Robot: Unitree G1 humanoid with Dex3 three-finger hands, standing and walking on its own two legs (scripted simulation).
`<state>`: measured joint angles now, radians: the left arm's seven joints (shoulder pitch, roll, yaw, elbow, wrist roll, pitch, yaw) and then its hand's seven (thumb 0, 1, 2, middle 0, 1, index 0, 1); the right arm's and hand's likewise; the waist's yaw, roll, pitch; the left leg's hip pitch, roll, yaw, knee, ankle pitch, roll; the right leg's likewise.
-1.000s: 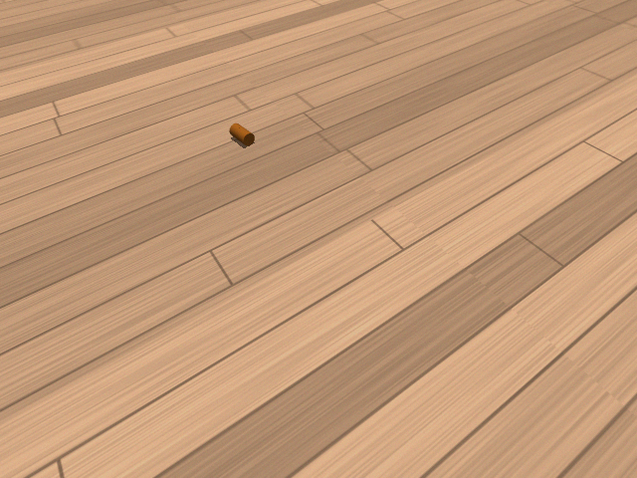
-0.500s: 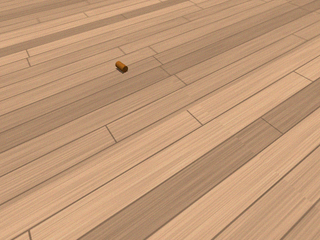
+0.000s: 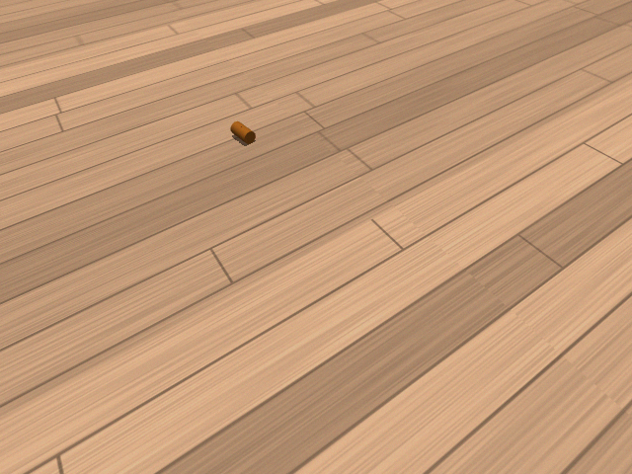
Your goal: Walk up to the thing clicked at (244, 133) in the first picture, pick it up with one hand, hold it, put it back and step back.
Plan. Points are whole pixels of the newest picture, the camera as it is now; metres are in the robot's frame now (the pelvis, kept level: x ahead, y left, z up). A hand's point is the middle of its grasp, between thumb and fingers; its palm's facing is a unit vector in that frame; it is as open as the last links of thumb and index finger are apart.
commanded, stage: stand
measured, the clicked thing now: (242, 132) +1.83 +0.41 -0.75
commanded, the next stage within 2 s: walk up in 0.12 s
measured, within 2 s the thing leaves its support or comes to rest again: neither
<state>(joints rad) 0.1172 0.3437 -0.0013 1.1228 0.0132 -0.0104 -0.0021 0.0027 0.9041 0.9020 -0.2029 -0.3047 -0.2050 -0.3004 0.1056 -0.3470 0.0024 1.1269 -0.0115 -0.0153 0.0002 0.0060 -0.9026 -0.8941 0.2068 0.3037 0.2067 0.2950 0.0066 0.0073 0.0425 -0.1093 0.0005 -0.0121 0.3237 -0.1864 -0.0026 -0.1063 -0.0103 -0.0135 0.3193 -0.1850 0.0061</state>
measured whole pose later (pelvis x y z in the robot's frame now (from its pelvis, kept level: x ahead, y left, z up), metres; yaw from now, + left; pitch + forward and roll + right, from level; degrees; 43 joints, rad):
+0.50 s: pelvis -0.02 -0.06 -0.01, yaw +16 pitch -1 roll +2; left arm 0.13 0.37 0.07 0.88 0.05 0.04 -0.02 0.00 0.90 0.90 -0.20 -0.30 -0.21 -0.30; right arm 0.20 -0.41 -0.08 0.88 -0.03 0.05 -0.01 0.01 -0.90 -0.89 0.21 0.30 0.21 0.29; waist 0.00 0.00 0.14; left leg -0.48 -0.06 -0.05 0.98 -0.43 0.00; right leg -0.19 0.00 -0.06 0.53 -0.32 -0.07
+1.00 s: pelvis -0.02 -0.04 -0.02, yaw +34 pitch -2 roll +0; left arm 0.29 0.40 0.07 0.82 0.02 0.04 -0.03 0.01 0.91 0.90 -0.20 -0.30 -0.20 -0.30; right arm 0.22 -0.37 -0.04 0.77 -0.02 -0.01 -0.01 0.01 -0.90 -0.89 0.21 0.30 0.21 0.30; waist 0.04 -0.04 0.11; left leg -0.30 -0.04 -0.03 0.61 -0.26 0.04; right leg -0.39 -0.06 -0.04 0.99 -0.54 -0.01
